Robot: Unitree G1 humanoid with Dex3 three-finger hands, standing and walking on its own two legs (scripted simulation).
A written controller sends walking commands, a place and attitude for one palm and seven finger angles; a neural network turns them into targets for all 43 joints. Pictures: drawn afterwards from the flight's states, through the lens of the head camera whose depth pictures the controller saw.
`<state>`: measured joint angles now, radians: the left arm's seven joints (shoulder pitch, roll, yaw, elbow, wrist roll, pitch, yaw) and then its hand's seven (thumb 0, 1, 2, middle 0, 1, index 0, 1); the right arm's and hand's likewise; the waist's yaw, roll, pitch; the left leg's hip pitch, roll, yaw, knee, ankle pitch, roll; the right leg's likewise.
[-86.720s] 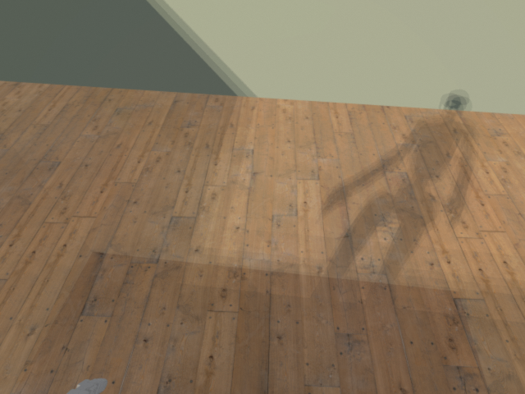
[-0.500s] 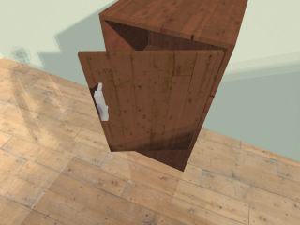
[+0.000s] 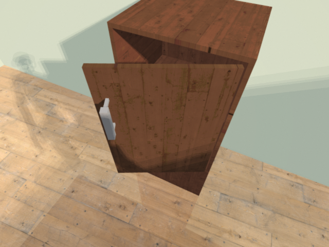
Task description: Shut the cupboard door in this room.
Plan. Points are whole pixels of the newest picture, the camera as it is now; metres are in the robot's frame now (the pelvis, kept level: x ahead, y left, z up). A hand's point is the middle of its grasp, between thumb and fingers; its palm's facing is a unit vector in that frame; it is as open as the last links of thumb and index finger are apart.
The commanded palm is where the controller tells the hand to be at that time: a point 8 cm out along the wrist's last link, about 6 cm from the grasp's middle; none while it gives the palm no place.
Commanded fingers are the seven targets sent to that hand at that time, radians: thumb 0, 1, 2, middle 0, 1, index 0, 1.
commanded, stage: look again from close up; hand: left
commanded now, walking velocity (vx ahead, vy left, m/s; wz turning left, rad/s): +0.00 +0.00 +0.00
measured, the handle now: (109, 119) +0.46 +0.20 +0.01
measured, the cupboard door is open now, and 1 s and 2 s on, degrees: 26 26 26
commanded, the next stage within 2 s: raise the hand and make a fist in 0.02 s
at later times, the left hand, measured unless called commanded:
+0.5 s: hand (89, 245) +0.14 +0.19 -0.06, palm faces +0.10 -1.00 -0.01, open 6.4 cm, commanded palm +0.11 +0.24 -0.05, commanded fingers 0.00 0.90 0.90 -0.55 -0.68 -0.55 -0.68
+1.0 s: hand (77, 228) +0.16 +0.21 -0.03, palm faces +0.11 -0.99 -0.04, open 4.0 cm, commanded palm +0.13 +0.25 -0.02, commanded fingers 0.00 0.90 0.90 -1.01 -1.18 -1.01 -1.18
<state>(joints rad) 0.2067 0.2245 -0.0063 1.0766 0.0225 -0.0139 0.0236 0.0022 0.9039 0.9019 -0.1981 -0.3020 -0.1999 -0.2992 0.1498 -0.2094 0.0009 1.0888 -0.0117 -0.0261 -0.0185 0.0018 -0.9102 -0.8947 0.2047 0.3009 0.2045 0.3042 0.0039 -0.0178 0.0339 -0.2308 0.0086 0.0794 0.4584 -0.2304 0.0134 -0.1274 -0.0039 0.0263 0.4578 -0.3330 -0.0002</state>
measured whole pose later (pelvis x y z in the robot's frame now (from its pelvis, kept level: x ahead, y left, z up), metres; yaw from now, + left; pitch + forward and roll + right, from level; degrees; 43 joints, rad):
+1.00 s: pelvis -0.04 +0.01 -0.08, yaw +2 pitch +14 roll -3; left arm 0.45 0.21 0.17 -0.06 -0.28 -0.40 -0.19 0.02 0.90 0.90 -0.83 -0.99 -0.83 -0.99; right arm 0.28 -0.22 0.00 0.56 0.01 -0.23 -0.06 0.01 -0.90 -0.89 0.21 0.30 0.21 0.30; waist 0.00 0.04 -0.14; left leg -0.91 0.01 -0.03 1.13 -0.46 0.02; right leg -0.81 0.02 -0.05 1.10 -0.54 -0.01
